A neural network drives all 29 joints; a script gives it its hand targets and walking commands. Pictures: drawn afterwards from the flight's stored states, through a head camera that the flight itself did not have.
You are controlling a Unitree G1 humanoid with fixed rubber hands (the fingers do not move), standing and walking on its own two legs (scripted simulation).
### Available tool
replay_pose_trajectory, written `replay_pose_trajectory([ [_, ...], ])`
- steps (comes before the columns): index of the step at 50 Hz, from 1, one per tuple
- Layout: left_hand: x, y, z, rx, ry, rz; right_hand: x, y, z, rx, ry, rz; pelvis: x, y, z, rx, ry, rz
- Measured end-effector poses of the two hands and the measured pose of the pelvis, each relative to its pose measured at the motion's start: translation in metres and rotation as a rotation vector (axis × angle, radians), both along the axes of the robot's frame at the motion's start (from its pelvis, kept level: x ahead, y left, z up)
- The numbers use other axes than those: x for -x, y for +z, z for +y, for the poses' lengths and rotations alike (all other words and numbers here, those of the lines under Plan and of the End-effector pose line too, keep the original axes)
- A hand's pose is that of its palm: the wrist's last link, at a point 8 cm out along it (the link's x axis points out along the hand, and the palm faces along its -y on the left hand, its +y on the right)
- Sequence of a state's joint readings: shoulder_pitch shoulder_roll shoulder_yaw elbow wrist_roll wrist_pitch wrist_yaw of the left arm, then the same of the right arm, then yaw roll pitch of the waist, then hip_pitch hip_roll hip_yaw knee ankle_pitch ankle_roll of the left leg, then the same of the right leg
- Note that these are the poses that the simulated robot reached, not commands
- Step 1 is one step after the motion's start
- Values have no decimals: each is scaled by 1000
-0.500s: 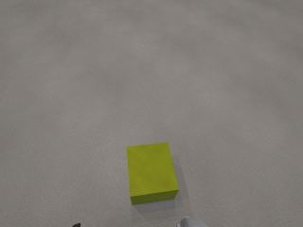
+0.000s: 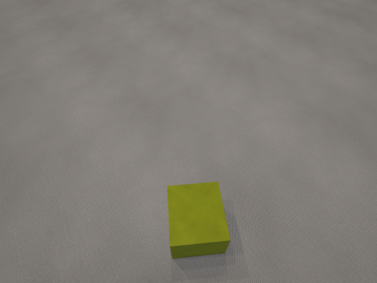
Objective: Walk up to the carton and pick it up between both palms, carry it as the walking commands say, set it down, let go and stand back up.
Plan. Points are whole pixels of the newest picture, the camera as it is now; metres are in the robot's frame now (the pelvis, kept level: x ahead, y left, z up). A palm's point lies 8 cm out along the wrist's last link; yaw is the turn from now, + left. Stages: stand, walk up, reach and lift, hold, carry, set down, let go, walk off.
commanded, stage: walk up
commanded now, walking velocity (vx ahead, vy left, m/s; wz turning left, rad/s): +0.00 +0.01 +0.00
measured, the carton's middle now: (195, 219) +0.53 -0.02 -0.67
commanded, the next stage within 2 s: none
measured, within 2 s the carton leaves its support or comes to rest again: neither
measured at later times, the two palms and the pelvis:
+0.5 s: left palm out of the picture -0.02 +0.21 -0.14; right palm out of the picture -0.01 -0.21 -0.14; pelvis +0.01 +0.00 +0.01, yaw +0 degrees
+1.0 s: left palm out of the picture +0.03 +0.19 -0.14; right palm out of the picture +0.00 -0.21 -0.15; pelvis +0.03 -0.02 +0.01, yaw +0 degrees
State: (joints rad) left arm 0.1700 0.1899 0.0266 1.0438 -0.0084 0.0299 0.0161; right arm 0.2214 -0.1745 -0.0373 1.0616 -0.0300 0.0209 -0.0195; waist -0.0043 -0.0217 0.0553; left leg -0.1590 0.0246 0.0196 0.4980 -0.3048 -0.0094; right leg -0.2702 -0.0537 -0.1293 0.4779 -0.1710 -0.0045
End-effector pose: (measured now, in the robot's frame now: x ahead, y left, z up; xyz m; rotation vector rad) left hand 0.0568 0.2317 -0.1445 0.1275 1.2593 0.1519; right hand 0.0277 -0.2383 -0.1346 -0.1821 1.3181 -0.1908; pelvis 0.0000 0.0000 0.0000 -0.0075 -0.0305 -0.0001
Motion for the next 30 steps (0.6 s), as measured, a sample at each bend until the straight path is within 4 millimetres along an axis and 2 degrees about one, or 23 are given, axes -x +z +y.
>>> replay_pose_trajectory([
  [6,44,-1,0,36,17,77,-4,5,25,-32,20,-38,1,7,6,-7,-10,-21],
  [11,70,-1,1,28,20,134,-3,4,26,-39,1,-56,0,7,8,-10,-15,-29],
  [15,83,1,-2,17,22,170,4,0,26,-55,-17,-45,-1,7,6,-11,-12,-26],
  [22,87,4,-15,11,24,195,28,-8,29,-95,-40,33,-5,7,0,-10,-7,-1],
  [30,62,3,-27,15,13,165,55,-10,32,-113,-67,120,-12,6,-7,-11,-7,20],
])
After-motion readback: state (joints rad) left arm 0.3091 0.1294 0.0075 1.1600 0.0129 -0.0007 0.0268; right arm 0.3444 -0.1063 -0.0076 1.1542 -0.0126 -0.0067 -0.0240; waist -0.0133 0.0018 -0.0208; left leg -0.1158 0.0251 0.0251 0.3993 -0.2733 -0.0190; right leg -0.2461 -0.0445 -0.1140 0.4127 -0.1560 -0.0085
